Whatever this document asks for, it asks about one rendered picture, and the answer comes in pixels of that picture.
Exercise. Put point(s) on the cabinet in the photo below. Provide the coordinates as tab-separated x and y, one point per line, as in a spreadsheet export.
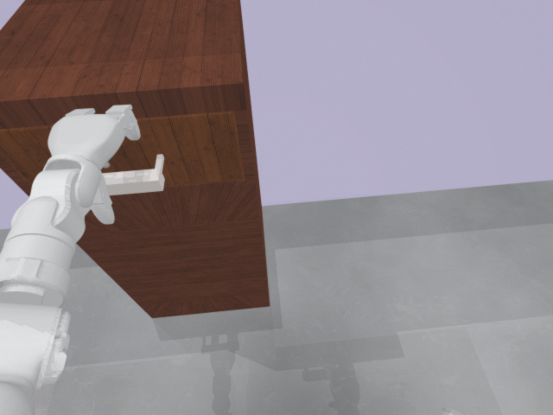
191	248

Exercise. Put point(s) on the drawer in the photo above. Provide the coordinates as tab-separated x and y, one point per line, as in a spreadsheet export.
197	148

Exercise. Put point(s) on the left robot hand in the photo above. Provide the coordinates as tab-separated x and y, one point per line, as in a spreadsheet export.
96	137

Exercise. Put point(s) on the robot left upper arm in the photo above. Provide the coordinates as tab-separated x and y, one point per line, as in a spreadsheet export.
33	352

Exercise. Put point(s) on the handle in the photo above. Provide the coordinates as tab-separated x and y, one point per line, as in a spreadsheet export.
136	181

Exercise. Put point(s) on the robot left forearm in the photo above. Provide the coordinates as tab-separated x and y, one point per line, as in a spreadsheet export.
40	246

